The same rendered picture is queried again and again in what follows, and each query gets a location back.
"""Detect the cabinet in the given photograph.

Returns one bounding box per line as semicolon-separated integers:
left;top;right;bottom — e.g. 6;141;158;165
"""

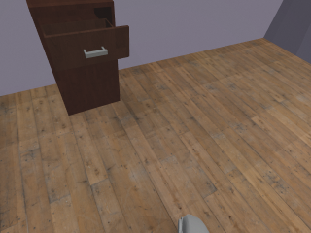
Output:
26;0;121;116

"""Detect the robot right thigh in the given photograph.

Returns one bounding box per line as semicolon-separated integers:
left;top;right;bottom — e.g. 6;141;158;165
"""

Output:
177;216;209;233

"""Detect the drawer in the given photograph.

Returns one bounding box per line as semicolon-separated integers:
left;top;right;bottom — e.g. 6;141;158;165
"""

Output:
40;18;130;72

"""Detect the handle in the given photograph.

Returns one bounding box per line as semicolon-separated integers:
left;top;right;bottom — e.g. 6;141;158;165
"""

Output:
83;46;108;58

